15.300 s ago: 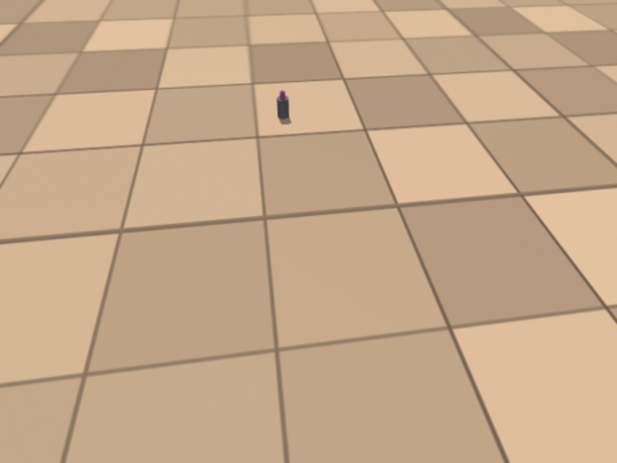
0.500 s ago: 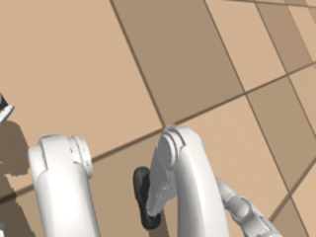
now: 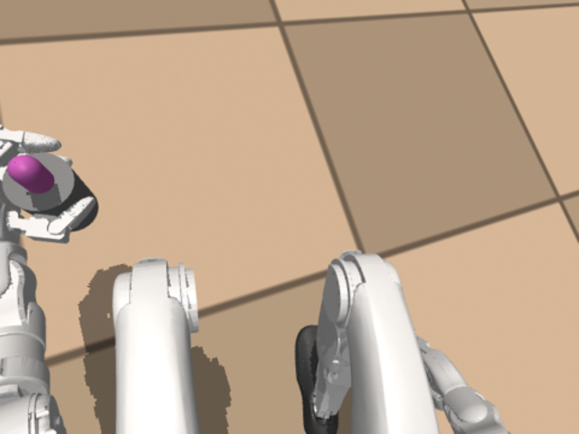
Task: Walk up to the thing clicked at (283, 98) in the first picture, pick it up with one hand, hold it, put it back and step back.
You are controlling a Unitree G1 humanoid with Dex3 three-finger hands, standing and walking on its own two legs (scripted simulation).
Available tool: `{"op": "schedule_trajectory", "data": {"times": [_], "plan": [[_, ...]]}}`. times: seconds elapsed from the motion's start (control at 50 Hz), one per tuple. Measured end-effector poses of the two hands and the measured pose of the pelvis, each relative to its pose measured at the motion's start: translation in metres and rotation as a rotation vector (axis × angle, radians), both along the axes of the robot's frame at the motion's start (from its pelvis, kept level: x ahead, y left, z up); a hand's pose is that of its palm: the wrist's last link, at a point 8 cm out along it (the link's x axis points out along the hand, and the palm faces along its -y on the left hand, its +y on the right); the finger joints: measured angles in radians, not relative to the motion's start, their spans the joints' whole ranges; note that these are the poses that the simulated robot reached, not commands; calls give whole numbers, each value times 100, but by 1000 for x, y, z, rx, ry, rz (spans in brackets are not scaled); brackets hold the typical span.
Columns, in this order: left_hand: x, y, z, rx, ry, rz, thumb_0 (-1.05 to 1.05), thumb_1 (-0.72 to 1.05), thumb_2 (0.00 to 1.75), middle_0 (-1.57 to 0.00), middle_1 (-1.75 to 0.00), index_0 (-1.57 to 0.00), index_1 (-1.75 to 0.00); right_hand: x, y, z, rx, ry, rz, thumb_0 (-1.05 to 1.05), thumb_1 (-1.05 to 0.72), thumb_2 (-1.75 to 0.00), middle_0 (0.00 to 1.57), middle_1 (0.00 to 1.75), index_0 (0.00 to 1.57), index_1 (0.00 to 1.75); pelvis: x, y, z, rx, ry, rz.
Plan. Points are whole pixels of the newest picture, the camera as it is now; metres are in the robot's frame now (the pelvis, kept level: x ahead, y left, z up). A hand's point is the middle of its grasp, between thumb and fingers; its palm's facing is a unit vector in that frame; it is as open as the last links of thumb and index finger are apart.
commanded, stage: settle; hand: left
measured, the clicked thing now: (50, 190) +0.40 +0.29 -0.07
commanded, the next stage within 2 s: lift in 0.96 s
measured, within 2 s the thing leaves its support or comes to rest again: neither
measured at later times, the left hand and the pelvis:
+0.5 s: hand (41, 167) +0.41 +0.28 -0.01, palm faces +0.28 -0.96 -0.04, open 9.6 cm; pelvis +0.01 -0.01 +0.03, yaw +3 degrees
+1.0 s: hand (34, 151) +0.41 +0.28 +0.01, palm faces +0.29 -0.96 -0.04, open 9.7 cm; pelvis +0.00 -0.01 +0.05, yaw +4 degrees
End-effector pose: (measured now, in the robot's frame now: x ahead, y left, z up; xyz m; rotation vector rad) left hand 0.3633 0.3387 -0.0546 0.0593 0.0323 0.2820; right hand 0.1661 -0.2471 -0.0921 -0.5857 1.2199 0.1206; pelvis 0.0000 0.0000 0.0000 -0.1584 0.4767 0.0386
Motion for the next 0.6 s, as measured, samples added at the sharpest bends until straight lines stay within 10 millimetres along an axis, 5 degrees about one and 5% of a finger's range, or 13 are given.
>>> {"op": "schedule_trajectory", "data": {"times": [0.28,0.6], "plan": [[9,-10,30,-21,15,0,-5,-34,107,-70,-104,-74,-108,1,-16,3,21,-16,-87,1,-90,-90,21,30,20,30,7,-7,16,41,56,10],[7,-8,54,-26,29,7,-5,-37,110,-70,-104,-75,-108,3,-12,21,35,-55,-106,1,-90,-90,20,30,20,30,5,-6,35,54,73,22]]}}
